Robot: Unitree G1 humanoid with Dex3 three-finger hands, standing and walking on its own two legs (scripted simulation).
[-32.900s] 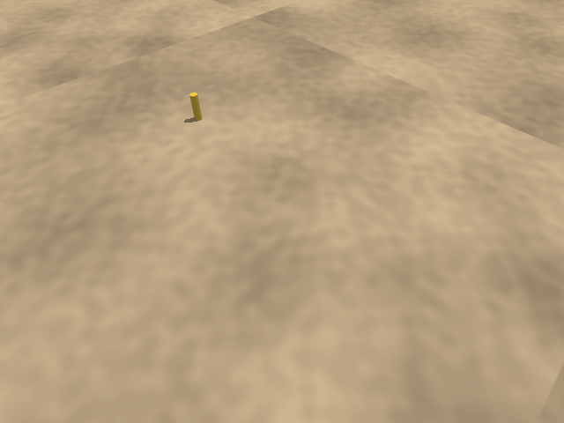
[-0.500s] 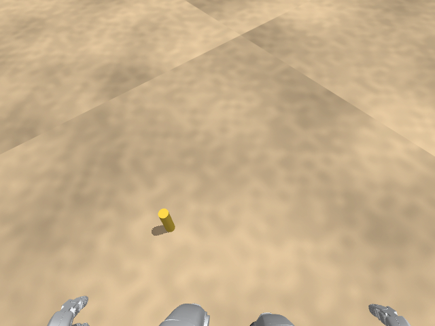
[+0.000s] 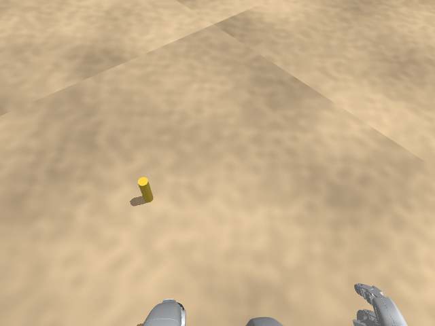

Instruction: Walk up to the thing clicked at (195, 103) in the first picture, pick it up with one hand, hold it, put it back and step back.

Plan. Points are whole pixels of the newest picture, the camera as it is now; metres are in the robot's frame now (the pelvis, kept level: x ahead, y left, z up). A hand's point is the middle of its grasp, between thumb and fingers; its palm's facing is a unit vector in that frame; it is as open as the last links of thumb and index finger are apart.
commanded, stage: step back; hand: left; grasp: from the side
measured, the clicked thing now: (146, 190) +0.71 +0.31 -0.67
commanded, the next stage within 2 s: stand in 1.86 s
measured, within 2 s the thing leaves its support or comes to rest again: neither
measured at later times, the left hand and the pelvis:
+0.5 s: hand out of the picture -0.04 +0.25 -0.14, palm faces +0.08 -0.92 -0.39, open 7.4 cm; pelvis -0.16 -0.03 +0.00, yaw +6 degrees
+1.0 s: hand out of the picture -0.26 +0.22 -0.14, palm faces +0.11 -0.90 -0.43, open 7.4 cm; pelvis -0.29 -0.06 +0.00, yaw +7 degrees
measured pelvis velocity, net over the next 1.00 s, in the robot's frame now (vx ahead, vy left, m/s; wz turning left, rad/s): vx -0.29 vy -0.06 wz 0.12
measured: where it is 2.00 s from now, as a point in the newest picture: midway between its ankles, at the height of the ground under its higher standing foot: outside the picture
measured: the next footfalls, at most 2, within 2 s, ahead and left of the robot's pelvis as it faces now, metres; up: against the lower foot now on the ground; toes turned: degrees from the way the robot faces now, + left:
right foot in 0.04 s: -0.02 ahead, -0.15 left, +0.00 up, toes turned +2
left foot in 0.38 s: -0.10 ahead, +0.09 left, +0.00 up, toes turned +4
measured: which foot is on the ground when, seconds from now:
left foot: down 0.00-0.08, up 0.10-0.36, down 0.38-0.72, up 0.74-0.98, down 1.00-1.00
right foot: up 0.00-0.02, down 0.04-0.38, up 0.40-0.68, down 0.70-1.00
